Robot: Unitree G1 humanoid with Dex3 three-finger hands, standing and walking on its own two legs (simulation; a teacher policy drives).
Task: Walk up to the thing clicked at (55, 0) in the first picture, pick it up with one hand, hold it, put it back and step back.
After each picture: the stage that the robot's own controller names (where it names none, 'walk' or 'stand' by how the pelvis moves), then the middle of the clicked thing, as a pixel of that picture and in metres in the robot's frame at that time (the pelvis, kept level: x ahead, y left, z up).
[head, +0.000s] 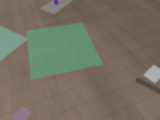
stand; (55, 0) +2.37 +0.41 -0.72
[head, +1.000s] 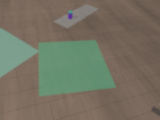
walk; (70, 15) +2.25 +0.16 -0.70
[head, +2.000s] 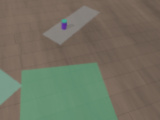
walk; (64, 24) +1.63 +0.18 -0.70
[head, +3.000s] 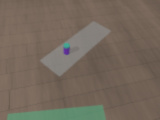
walk; (66, 48) +1.15 +0.17 -0.70
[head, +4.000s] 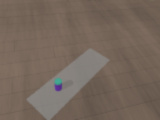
walk; (58, 84) +0.80 +0.19 -0.70
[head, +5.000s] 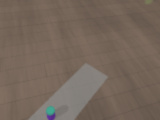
walk; (50, 113) +0.54 +0.19 -0.70
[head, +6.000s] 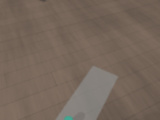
walk; out of the picture +0.48 +0.09 -0.68
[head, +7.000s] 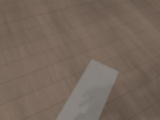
walk; out of the picture +0.32 +0.04 -0.68
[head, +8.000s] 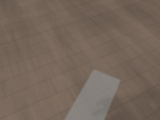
stand; out of the picture +0.36 +0.08 -0.70
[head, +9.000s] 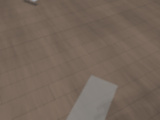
stand; out of the picture +0.35 +0.08 -0.72
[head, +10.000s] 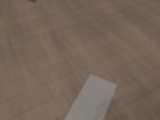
stand; out of the picture +0.33 +0.09 -0.72
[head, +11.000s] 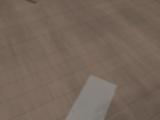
stand; out of the picture +0.33 +0.09 -0.73
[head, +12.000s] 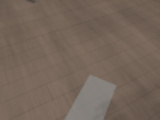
stand; out of the picture +0.33 +0.09 -0.73
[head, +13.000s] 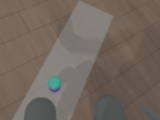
go down; (54, 84) +0.40 +0.09 -0.44
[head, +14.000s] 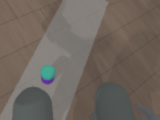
go down; (47, 75) +0.42 +0.09 -0.32
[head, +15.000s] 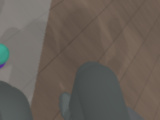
close in; out of the picture +0.42 +0.14 -0.24
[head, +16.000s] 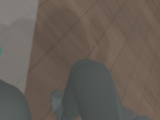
close; out of the picture +0.42 +0.14 -0.24
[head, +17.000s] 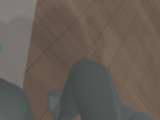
close; out of the picture +0.42 +0.14 -0.24
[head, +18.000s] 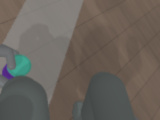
lift; (15, 69) +0.36 +0.18 -0.17
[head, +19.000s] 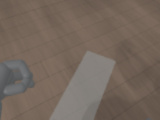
go down; out of the picture +0.32 +0.25 -0.62
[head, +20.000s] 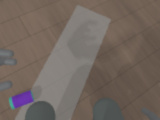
go down; (22, 99) +0.34 +0.26 -0.48
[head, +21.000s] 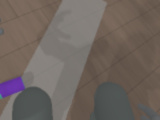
go down; (10, 87) +0.37 +0.26 -0.35
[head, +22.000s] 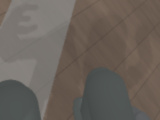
hold; out of the picture +0.36 +0.29 -0.28
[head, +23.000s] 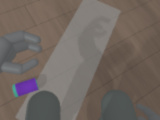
hold; (26, 87) +0.38 +0.26 -0.40
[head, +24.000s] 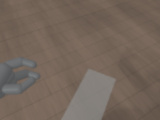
hold; out of the picture +0.31 +0.25 -0.69
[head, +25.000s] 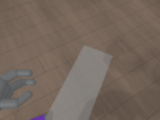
hold; out of the picture +0.33 +0.26 -0.65
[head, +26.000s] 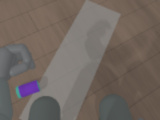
crouch; (28, 89) +0.39 +0.26 -0.45
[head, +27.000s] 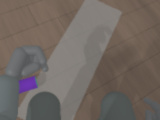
lower; (25, 85) +0.40 +0.26 -0.41
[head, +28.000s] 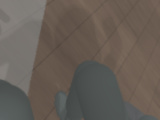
lower; out of the picture +0.36 +0.31 -0.27
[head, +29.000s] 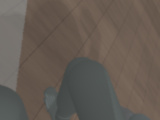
lower; out of the picture +0.34 +0.31 -0.27
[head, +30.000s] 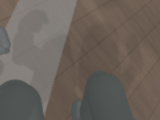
lower; out of the picture +0.35 +0.29 -0.30
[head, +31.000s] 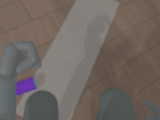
hold; (24, 86) +0.37 +0.26 -0.41
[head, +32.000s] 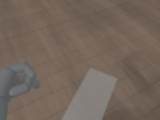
hold; out of the picture +0.30 +0.24 -0.69
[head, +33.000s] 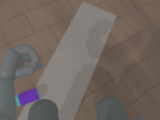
lower; (28, 97) +0.35 +0.25 -0.47
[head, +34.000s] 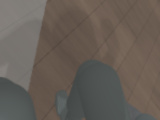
lower; out of the picture +0.33 +0.29 -0.26
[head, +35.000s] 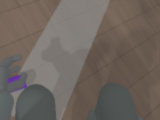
walk; (12, 84) +0.34 +0.26 -0.36
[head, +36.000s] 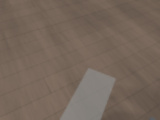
stand; out of the picture +0.28 +0.23 -0.67
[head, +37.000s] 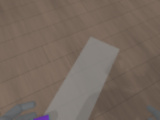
crouch; out of the picture +0.29 +0.23 -0.62
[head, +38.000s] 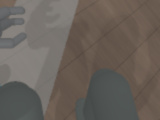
rise; out of the picture +0.34 +0.28 -0.29
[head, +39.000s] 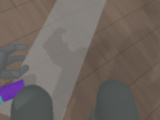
stand; (12, 90) +0.34 +0.25 -0.33
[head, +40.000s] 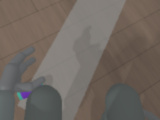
stand; (31, 89) +0.34 +0.24 -0.37
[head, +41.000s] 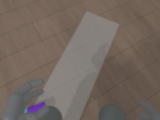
stand; (36, 110) +0.30 +0.22 -0.50
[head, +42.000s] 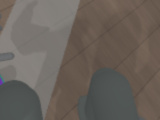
rise; out of the picture +0.32 +0.25 -0.29
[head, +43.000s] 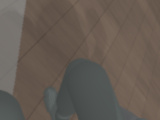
lower; out of the picture +0.29 +0.27 -0.28
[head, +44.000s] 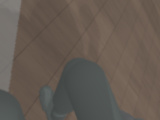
lower; out of the picture +0.28 +0.26 -0.29
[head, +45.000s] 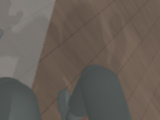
stand; out of the picture +0.27 +0.26 -0.30
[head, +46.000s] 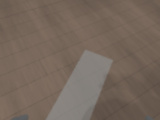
stand; out of the picture +0.25 +0.22 -0.64
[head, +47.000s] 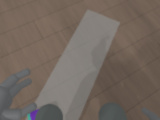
stand; (39, 114) +0.27 +0.21 -0.51
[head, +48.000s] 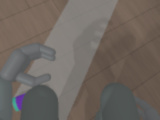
lower; (27, 99) +0.29 +0.22 -0.37
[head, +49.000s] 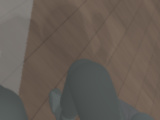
lower; out of the picture +0.26 +0.24 -0.27
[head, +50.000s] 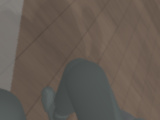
lower; out of the picture +0.25 +0.24 -0.28
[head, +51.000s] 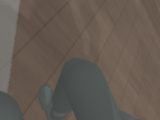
stand; out of the picture +0.24 +0.23 -0.29
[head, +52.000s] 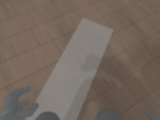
stand; out of the picture +0.24 +0.20 -0.54
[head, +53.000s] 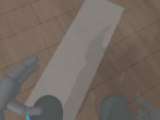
stand; (39, 114) +0.23 +0.19 -0.45
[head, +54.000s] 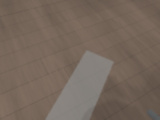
lower; out of the picture +0.19 +0.19 -0.64
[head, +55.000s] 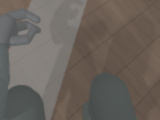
stand; (9, 112) +0.25 +0.22 -0.31
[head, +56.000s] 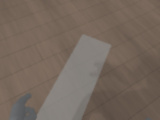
stand; out of the picture +0.21 +0.19 -0.59
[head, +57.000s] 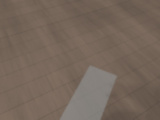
stand; out of the picture +0.15 +0.18 -0.68
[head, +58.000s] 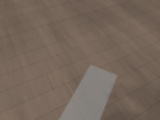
stand; out of the picture +0.15 +0.18 -0.68
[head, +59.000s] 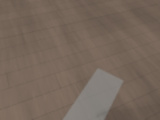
stand; out of the picture +0.17 +0.17 -0.72
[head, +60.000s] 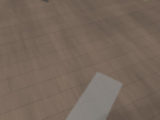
stand; out of the picture +0.17 +0.18 -0.75
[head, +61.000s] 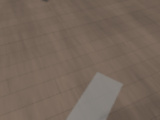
stand; out of the picture +0.16 +0.19 -0.75
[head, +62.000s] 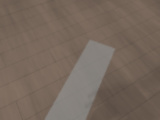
walk; out of the picture +0.30 +0.18 -0.72
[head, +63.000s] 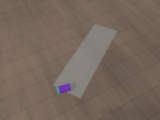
walk; (63, 88) +0.67 +0.21 -0.73
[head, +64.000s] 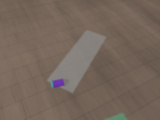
stand; (57, 83) +0.82 +0.17 -0.74
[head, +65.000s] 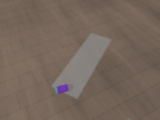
stand; (61, 89) +0.78 +0.19 -0.75
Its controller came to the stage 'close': yes
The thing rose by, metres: 0.26
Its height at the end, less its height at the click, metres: -0.02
